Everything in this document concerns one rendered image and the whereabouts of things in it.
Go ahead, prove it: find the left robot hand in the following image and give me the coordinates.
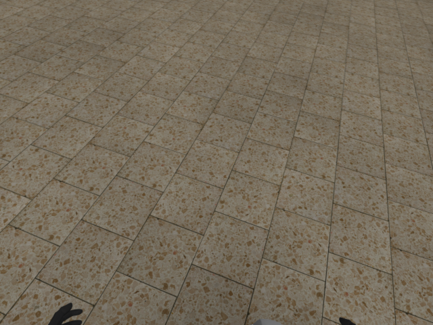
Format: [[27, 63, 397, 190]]
[[48, 303, 83, 325]]

